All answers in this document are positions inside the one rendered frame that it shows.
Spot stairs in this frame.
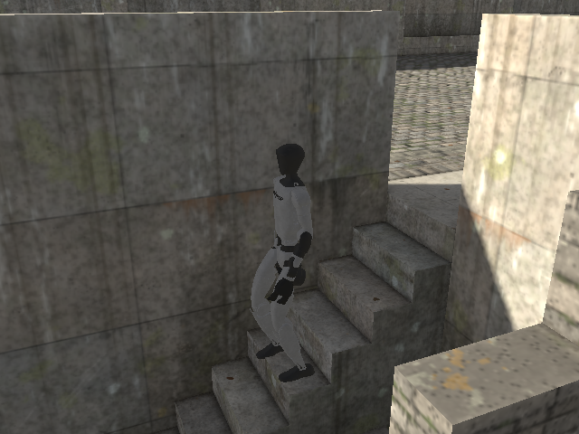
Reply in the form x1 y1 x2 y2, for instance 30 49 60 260
151 193 456 434

